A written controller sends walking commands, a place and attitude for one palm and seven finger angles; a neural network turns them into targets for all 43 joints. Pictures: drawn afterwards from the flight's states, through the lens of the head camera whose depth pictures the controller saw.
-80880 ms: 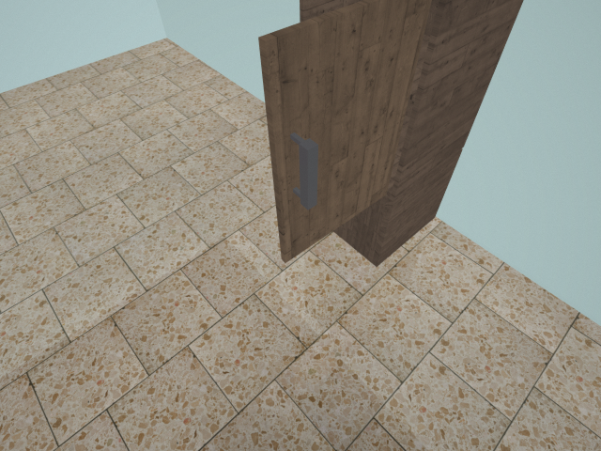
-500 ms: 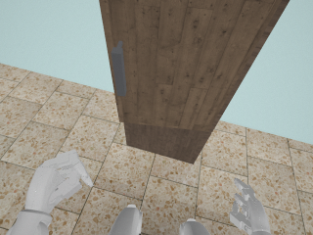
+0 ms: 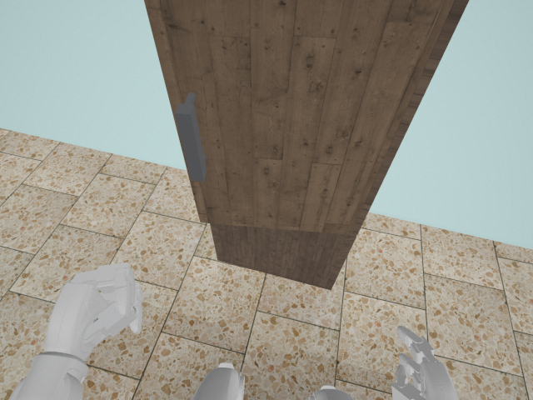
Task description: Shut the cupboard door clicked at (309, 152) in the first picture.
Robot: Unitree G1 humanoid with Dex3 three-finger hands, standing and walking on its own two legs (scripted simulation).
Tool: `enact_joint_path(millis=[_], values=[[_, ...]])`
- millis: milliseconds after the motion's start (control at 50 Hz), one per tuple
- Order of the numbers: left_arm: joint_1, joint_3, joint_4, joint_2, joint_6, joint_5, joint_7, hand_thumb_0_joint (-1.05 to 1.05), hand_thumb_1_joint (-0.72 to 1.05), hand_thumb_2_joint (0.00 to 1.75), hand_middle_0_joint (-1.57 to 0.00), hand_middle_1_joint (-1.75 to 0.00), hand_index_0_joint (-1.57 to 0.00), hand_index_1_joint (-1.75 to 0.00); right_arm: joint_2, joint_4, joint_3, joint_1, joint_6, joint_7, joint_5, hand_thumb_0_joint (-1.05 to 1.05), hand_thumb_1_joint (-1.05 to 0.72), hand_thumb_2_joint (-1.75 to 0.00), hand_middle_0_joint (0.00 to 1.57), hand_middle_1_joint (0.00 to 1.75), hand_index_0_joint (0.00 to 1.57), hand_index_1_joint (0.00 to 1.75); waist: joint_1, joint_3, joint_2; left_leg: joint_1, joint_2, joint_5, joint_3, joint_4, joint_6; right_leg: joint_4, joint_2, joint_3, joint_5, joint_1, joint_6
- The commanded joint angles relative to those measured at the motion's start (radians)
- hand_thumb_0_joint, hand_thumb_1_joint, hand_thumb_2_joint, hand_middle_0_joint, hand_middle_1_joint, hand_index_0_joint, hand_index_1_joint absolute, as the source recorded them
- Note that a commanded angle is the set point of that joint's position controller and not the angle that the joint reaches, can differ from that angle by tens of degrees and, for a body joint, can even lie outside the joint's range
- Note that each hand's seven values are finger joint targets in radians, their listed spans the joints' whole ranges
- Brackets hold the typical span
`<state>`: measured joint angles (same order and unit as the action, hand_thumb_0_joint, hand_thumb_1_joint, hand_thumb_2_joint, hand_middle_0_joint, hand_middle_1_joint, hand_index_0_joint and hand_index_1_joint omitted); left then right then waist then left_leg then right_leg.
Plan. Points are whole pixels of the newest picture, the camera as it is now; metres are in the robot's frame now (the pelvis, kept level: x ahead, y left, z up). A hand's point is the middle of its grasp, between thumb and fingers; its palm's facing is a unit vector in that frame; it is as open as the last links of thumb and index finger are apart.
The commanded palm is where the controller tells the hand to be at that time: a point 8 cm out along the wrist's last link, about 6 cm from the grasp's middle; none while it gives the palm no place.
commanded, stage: raise the hand and make a fist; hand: left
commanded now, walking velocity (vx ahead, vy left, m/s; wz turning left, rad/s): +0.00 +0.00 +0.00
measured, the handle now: (195, 138) +0.54 +0.17 +0.06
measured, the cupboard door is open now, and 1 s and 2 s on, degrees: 11 11 11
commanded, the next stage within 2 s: bring the fist close to the handle in 0.28 s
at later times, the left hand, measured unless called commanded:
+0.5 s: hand (149, 303) +0.23 +0.17 +0.07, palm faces -0.01 -1.00 -0.05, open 3.1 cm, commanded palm +0.23 +0.22 +0.06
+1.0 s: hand (179, 232) +0.34 +0.16 +0.06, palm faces -0.05 -1.00 -0.02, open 3.1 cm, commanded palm +0.34 +0.21 +0.06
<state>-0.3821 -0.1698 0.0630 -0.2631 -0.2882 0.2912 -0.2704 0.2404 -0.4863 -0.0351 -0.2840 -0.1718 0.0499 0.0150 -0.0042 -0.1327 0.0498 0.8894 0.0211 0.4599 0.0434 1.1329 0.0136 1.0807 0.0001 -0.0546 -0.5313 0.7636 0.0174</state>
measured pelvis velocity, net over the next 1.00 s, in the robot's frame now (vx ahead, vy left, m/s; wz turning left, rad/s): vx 0.00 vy -0.01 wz -0.02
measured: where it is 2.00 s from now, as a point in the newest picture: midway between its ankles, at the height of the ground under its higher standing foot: outside the picture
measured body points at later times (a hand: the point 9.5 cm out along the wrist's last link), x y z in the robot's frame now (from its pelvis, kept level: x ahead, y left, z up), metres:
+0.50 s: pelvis +0.00 -0.02 -0.01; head +0.05 -0.02 +0.44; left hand +0.23 +0.22 +0.07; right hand +0.18 -0.25 -0.08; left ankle +0.05 +0.11 -0.66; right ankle +0.00 -0.14 -0.66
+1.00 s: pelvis +0.00 -0.01 +0.00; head +0.07 +0.00 +0.45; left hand +0.34 +0.21 +0.06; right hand +0.14 -0.26 -0.10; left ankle +0.05 +0.11 -0.66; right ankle +0.00 -0.14 -0.66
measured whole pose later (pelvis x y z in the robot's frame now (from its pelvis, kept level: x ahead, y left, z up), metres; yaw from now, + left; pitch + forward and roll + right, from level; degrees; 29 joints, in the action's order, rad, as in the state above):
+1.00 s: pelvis +0.00 -0.01 +0.00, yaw -1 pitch +14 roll -2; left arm 0.14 -0.15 -0.38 -0.24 -0.31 0.22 -0.20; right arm 0.25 -0.57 -0.02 -0.27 -0.11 0.05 0.02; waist -0.03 -0.12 0.04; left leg 0.91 0.02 0.45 0.02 1.10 0.01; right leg 1.08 0.00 -0.03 -0.52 0.81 0.01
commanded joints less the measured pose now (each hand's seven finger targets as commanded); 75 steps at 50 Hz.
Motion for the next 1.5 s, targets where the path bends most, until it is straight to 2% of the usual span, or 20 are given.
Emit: enact_joint_path(millis=[0, 60, 120, 260, 360, 480, 560, 640, 700, 760, 840, 980, 1080, 1160, 1200, 1240, 1320, 1360, 1400, 1480], values=[[0.06, -0.095, 0.224, -0.144, -0.082, 0.029, -0.015, 0.0, 0.9, 0.9, -1.3, -1.5, -1.3, -1.5, 0.129, 0.158, 0.071, 0.058, -0.072, 0.019, 0.002, 0.0, -0.9, -0.9, 0.2, 0.3, 0.2, 0.3, 0.011, -0.209, -0.037, -0.183, -0.024, -0.166, 0.007, -0.159, 0.006, -0.156, 0.038, 0.011, 0.193, -0.066, -0.043], [0.068, -0.103, 0.26, -0.131, -0.143, 0.038, 0.003, 0.0, 0.9, 0.9, -1.3, -1.5, -1.3, -1.5, 0.117, 0.151, 0.069, 0.066, -0.078, 0.015, -0.002, 0.0, -0.9, -0.9, 0.2, 0.3, 0.2, 0.3, 0.019, -0.233, 0.006, -0.196, -0.024, -0.194, 0.001, -0.144, 0.002, -0.13, 0.035, 0.013, 0.218, -0.056, -0.046], [0.048, -0.086, 0.232, -0.116, -0.161, 0.029, 0.018, 0.0, 0.9, 0.9, -1.3, -1.5, -1.3, -1.5, 0.116, 0.145, 0.07, 0.073, -0.074, 0.011, -0.002, 0.0, -0.9, -0.9, 0.2, 0.3, 0.2, 0.3, 0.014, -0.199, 0.03, -0.181, -0.023, -0.169, -0.003, -0.141, 0.002, -0.133, 0.034, 0.019, 0.189, -0.029, -0.046], [0.036, -0.049, 0.162, -0.104, -0.081, 0.029, -0.03, 0.0, 0.9, 0.9, -1.3, -1.5, -1.3, -1.5, 0.125, 0.162, 0.076, 0.065, -0.051, 0.016, 0.014, 0.0, -0.9, -0.9, 0.2, 0.3, 0.2, 0.3, 0.001, -0.151, -0.065, -0.12, -0.026, -0.109, -0.019, -0.131, 0.008, -0.212, 0.016, 0.082, 0.086, -0.055, -0.028], [0.098, -0.095, 0.24, -0.131, -0.141, 0.037, -0.003, 0.0, 0.9, 0.9, -1.3, -1.5, -1.3, -1.5, 0.11, 0.155, 0.071, 0.072, -0.057, 0.023, 0.005, 0.0, -0.9, -0.9, 0.2, 0.3, 0.2, 0.3, 0.008, -0.212, -0.037, -0.143, -0.023, -0.157, -0.015, -0.109, 0.007, -0.171, 0.017, 0.08, 0.174, -0.069, -0.029], [0.315, -0.007, 0.097, -0.078, -0.148, 0.008, 0.007, 0.0, 0.9, 0.9, -1.3, -1.5, -1.3, -1.5, 0.127, 0.11, 0.061, 0.068, -0.064, 0.026, 0.006, 0.0, -0.9, -0.9, 0.2, 0.3, 0.2, 0.3, -0.041, -0.134, -0.016, -0.119, -0.016, -0.06, 0.002, -0.108, 0.009, -0.162, 0.03, 0.054, 0.051, 0.053, -0.037], [0.363, -0.01, 0.05, -0.103, -0.075, -0.002, -0.012, 0.0, 0.9, 0.9, -1.3, -1.5, -1.3, -1.5, 0.138, 0.113, 0.065, 0.055, -0.059, 0.03, 0.015, 0.0, -0.9, -0.9, 0.2, 0.3, 0.2, 0.3, -0.021, -0.221, -0.014, -0.16, -0.018, -0.091, -0.002, -0.137, 0.013, -0.174, 0.026, 0.055, 0.094, -0.007, -0.036], [0.437, -0.057, 0.069, -0.131, -0.042, -0.009, 0.032, 0.0, 0.9, 0.9, -1.3, -1.5, -1.3, -1.5, 0.13, 0.113, 0.063, 0.059, -0.048, 0.026, 0.011, 0.0, -0.9, -0.9, 0.2, 0.3, 0.2, 0.3, 0.003, -0.312, 0.005, -0.237, -0.018, -0.178, 0.002, -0.167, 0.009, -0.148, 0.027, 0.026, 0.212, -0.06, -0.039], [0.472, -0.114, 0.005, -0.157, -0.055, -0.01, 0.079, 0.0, 0.9, 0.9, -1.3, -1.5, -1.3, -1.5, 0.129, 0.097, 0.062, 0.052, -0.031, 0.021, 0.006, 0.0, -0.9, -0.9, 0.2, 0.3, 0.2, 0.3, 0.008, -0.292, -0.036, -0.223, -0.016, -0.206, 0.002, -0.172, 0.005, -0.142, 0.032, 0.018, 0.248, -0.074, -0.04], [0.549, -0.034, -0.076, -0.082, -0.07, -0.035, 0.097, 0.0, 0.9, 0.9, -1.3, -1.5, -1.3, -1.5, 0.127, 0.083, 0.061, 0.052, -0.018, 0.008, 0.006, 0.0, -0.9, -0.9, 0.2, 0.3, 0.2, 0.3, -0.023, -0.22, -0.02, -0.224, -0.012, -0.164, -0.001, -0.185, 0.002, -0.153, 0.029, 0.009, 0.213, -0.013, -0.036], [0.628, -0.019, -0.193, -0.085, -0.081, -0.056, 0.078, 0.0, 0.9, 0.9, -1.3, -1.5, -1.3, -1.5, 0.141, 0.068, 0.068, 0.038, -0.001, 0.005, 0.007, 0.0, -0.9, -0.9, 0.2, 0.3, 0.2, 0.3, -0.033, -0.205, -0.043, -0.209, -0.011, -0.14, -0.006, -0.19, 0.004, -0.168, 0.026, 0.019, 0.194, -0.002, -0.036], [0.961, -0.034, -0.241, -0.122, -0.123, -0.065, 0.086, 0.0, 0.9, 0.9, -1.3, -1.5, -1.3, -1.5, 0.149, 0.023, 0.072, 0.025, 0.01, 0.013, 0.007, 0.0, -0.9, -0.9, 0.2, 0.3, 0.2, 0.3, -0.056, -0.311, 0.02, -0.294, -0.004, -0.162, 0.013, -0.188, -0.001, -0.152, 0.025, 0.016, 0.204, 0.03, -0.043], [1.026, -0.054, -0.339, -0.136, -0.147, -0.087, 0.122, 0.0, 0.9, 0.9, -1.3, -1.5, -1.3, -1.5, 0.151, -0.005, 0.077, 0.002, 0.021, 0.004, -0.001, 0.0, -0.9, -0.9, 0.2, 0.3, 0.2, 0.3, -0.049, -0.378, 0.037, -0.343, 0.0, -0.231, 0.02, -0.185, -0.009, -0.134, 0.027, 0.009, 0.253, 0.032, -0.045], [1.062, -0.034, -0.528, -0.11, -0.104, -0.107, 0.123, 0.0, 0.9, 0.9, -1.3, -1.5, -1.3, -1.5, 0.154, -0.021, 0.078, -0.029, 0.047, -0.007, 0.001, 0.0, -0.9, -0.9, 0.2, 0.3, 0.2, 0.3, -0.069, -0.315, -0.023, -0.281, -0.003, -0.201, 0.008, -0.19, -0.004, -0.158, 0.029, 0.011, 0.253, 0.034, -0.037], [1.128, -0.08, -0.599, -0.169, -0.094, -0.112, 0.121, 0.0, 0.9, 0.9, -1.3, -1.5, -1.3, -1.5, 0.162, -0.026, 0.078, -0.049, 0.063, -0.005, 0.003, 0.0, -0.9, -0.9, 0.2, 0.3, 0.2, 0.3, -0.073, -0.291, -0.053, -0.239, -0.004, -0.192, 0.008, -0.19, 0.001, -0.162, 0.031, 0.016, 0.254, 0.023, -0.038], [1.209, -0.072, -0.635, -0.154, -0.098, -0.114, 0.12, 0.0, 0.9, 0.9, -1.3, -1.5, -1.3, -1.5, 0.157, -0.025, 0.076, -0.052, 0.075, -0.007, 0.001, 0.0, -0.9, -0.9, 0.2, 0.3, 0.2, 0.3, -0.084, -0.292, -0.051, -0.237, -0.006, -0.19, 0.0, -0.186, 0.002, -0.166, 0.027, 0.02, 0.261, 0.029, -0.035], [1.348, -0.119, -0.624, -0.205, -0.17, -0.116, 0.128, 0.0, 0.9, 0.9, -1.3, -1.5, -1.3, -1.5, 0.156, -0.043, 0.082, -0.07, 0.08, -0.011, -0.009, 0.0, -0.9, -0.9, 0.2, 0.3, 0.2, 0.3, -0.079, -0.419, 0.026, -0.3, -0.006, -0.269, 0.002, -0.153, -0.002, -0.133, 0.028, 0.029, 0.319, 0.025, -0.039], [1.385, -0.121, -0.654, -0.212, -0.203, -0.126, 0.128, 0.0, 0.9, 0.9, -1.3, -1.5, -1.3, -1.5, 0.156, -0.059, 0.086, -0.085, 0.084, -0.015, -0.013, 0.0, -0.9, -0.9, 0.2, 0.3, 0.2, 0.3, -0.089, -0.442, 0.028, -0.321, 0.0, -0.295, 0.005, -0.141, -0.005, -0.123, 0.029, 0.028, 0.33, 0.045, -0.039], [1.329, -0.149, -0.703, -0.236, -0.213, -0.132, 0.124, 0.0, 0.9, 0.9, -1.3, -1.5, -1.3, -1.5, 0.161, -0.06, 0.09, -0.103, 0.09, -0.022, -0.018, 0.0, -0.9, -0.9, 0.2, 0.3, 0.2, 0.3, -0.074, -0.452, 0.023, -0.297, -0.004, -0.306, -0.001, -0.136, -0.001, -0.118, 0.035, 0.031, 0.346, 0.024, -0.04], [1.251, -0.163, -0.796, -0.251, -0.18, -0.137, 0.094, 0.0, 0.9, 0.9, -1.3, -1.5, -1.3, -1.5, 0.162, -0.047, 0.091, -0.113, 0.124, -0.031, -0.013, 0.0, -0.9, -0.9, 0.2, 0.3, 0.2, 0.3, -0.065, -0.396, -0.044, -0.199, -0.01, -0.26, -0.027, -0.154, 0.007, -0.141, 0.031, 0.044, 0.363, -0.041, -0.032]])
